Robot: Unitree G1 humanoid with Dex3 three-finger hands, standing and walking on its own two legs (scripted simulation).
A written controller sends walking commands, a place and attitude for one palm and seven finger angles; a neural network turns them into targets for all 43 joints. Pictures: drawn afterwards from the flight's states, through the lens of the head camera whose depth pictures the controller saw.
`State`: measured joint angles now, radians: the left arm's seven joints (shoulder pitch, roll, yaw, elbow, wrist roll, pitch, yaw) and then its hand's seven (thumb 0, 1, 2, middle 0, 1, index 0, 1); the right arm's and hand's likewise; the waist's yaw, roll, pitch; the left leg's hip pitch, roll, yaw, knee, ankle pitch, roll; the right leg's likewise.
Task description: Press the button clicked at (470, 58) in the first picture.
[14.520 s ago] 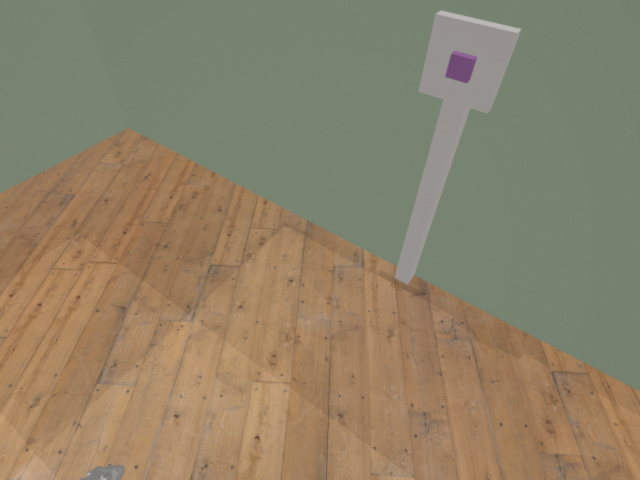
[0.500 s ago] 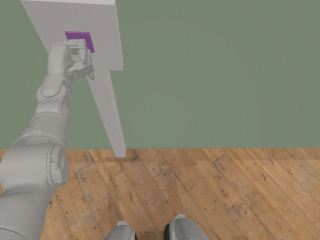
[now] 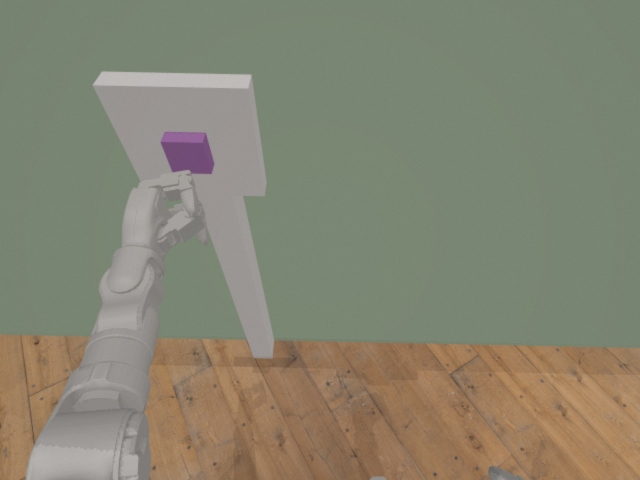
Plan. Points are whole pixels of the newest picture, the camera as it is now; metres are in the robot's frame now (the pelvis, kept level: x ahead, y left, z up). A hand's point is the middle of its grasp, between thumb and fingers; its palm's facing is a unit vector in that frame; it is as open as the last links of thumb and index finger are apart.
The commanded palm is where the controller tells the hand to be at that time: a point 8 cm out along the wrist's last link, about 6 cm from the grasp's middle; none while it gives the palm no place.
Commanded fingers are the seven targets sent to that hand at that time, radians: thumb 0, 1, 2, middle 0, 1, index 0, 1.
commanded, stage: pull the fist back off the button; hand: left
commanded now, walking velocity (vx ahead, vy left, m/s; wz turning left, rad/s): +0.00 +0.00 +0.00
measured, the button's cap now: (189, 151) +0.50 +0.17 +0.13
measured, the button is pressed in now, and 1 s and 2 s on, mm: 0 0 0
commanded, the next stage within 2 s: draw the hand back to the body in 0.24 s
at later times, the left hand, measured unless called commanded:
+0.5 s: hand (185, 240) +0.37 +0.16 +0.11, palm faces -0.03 -1.00 -0.02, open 3.1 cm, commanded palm +0.33 +0.21 +0.12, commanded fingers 0.00 0.90 0.90 -1.30 -1.50 -1.30 -1.50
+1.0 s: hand (109, 306) +0.27 +0.20 +0.15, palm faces +0.19 -0.96 -0.20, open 3.1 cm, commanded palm +0.22 +0.24 +0.16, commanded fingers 0.00 0.90 0.90 -1.30 -1.50 -1.30 -1.50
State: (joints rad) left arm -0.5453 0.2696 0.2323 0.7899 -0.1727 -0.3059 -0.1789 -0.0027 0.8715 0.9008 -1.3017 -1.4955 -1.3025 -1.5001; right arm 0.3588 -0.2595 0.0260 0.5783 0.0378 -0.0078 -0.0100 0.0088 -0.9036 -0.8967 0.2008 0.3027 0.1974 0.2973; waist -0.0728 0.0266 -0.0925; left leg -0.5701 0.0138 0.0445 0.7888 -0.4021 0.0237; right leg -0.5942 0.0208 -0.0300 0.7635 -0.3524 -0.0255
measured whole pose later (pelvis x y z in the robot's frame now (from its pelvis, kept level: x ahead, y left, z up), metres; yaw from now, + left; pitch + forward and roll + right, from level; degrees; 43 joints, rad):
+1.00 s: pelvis +0.00 -0.01 +0.03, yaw +2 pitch -1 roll +0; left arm 0.12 0.28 0.14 -0.08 -0.13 -0.06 -0.02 0.02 0.90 0.90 -1.30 -1.50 -1.30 -1.50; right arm 0.18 -0.24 0.06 0.58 0.03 -0.10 -0.09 0.01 -0.90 -0.90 0.20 0.30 0.20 0.30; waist 0.03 0.04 -0.01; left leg -0.21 0.00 0.01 0.54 -0.30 0.01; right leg -0.23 0.01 -0.06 0.53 -0.28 -0.03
